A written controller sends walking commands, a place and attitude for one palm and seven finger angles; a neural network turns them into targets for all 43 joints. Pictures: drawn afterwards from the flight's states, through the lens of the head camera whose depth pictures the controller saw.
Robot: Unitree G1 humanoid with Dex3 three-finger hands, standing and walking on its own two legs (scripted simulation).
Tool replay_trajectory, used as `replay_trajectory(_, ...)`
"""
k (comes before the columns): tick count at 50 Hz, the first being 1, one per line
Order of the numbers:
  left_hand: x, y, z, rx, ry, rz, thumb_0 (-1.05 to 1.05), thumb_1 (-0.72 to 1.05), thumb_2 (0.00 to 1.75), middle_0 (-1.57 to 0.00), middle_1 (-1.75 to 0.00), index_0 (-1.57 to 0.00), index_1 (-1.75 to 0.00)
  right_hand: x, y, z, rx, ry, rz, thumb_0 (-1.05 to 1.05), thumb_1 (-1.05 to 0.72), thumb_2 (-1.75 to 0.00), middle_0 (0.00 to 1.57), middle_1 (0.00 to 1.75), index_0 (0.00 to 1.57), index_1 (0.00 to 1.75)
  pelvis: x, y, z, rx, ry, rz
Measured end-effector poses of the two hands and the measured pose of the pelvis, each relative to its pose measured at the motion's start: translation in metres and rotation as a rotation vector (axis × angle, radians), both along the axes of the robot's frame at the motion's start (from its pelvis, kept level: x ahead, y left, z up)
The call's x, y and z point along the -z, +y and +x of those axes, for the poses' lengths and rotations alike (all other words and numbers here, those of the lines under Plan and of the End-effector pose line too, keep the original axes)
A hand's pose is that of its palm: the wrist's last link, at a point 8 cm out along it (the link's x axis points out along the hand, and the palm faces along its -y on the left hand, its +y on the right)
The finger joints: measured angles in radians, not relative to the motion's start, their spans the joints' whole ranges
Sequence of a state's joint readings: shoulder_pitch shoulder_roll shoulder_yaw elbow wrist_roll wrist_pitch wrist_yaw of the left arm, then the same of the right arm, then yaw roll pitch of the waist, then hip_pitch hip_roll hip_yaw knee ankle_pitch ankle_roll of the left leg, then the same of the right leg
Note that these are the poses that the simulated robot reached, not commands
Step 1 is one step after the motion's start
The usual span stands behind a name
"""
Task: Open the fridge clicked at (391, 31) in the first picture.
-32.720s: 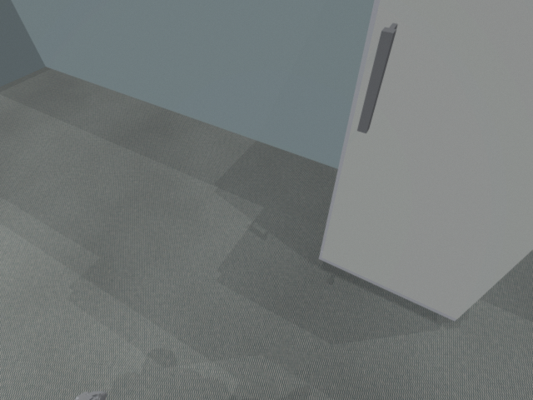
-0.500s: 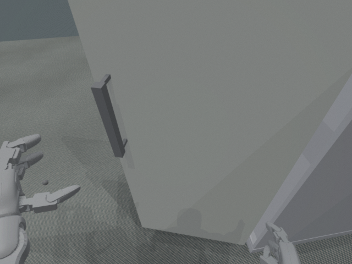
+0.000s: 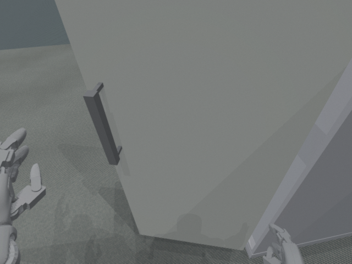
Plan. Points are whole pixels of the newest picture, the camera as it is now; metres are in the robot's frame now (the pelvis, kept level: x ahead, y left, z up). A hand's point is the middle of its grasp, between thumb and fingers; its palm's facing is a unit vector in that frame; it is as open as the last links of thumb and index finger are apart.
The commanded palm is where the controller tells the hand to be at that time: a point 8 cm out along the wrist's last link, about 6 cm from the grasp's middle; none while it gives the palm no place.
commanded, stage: draw the hand back to the body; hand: left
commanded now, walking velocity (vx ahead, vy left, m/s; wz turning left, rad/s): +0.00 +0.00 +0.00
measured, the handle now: (107, 127) +0.39 +0.24 +0.11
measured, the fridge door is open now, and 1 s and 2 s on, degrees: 71 71 71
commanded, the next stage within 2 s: step back with the hand held close in 0.24 s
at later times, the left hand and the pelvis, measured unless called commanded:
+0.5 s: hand (40, 188) +0.18 +0.27 +0.16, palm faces +0.47 -0.78 -0.40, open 7.4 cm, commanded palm +0.12 +0.30 +0.17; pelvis -0.02 +0.00 +0.00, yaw +0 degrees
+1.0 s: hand out of the picture +0.11 +0.30 +0.15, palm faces +0.49 -0.76 -0.43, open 7.4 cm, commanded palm +0.05 +0.33 +0.17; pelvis -0.09 +0.03 -0.02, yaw +1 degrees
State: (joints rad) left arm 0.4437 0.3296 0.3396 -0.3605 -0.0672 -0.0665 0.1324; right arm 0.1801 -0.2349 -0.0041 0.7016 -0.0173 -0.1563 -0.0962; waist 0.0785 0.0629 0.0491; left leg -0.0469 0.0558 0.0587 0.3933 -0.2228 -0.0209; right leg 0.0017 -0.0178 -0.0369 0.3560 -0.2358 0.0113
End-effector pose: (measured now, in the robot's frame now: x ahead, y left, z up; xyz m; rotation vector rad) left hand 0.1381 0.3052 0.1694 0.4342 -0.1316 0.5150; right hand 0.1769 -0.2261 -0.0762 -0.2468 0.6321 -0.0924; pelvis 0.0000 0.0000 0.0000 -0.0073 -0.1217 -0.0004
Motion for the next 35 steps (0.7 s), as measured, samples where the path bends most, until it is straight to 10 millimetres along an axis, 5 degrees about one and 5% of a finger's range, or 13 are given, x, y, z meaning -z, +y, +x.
replay_trajectory(24, -0.005, -0.003, -0.003, 0.034, -0.029, 0.045, 0.01, 0.89, 0.9, -0.21, -0.31, -0.21, -0.3, 0.003, 0.0, -0.015, 0.003, 0.025, 0.007, 0.01, -0.9, -0.9, 0.2, 0.3, 0.2, 0.3, 0.002, 0.0, -0.017, -0.006, 0.045, -0.015)
replay_trajectory(35, 0.006, 0.01, -0.019, 0.108, 0.074, 0.1, 0.01, 0.88, 0.9, -0.21, -0.31, -0.21, -0.3, 0.007, 0.011, -0.048, 0.093, 0.063, -0.008, 0.01, -0.9, -0.9, 0.2, 0.3, 0.2, 0.3, 0.009, 0.022, -0.041, 0.02, 0.097, -0.005)
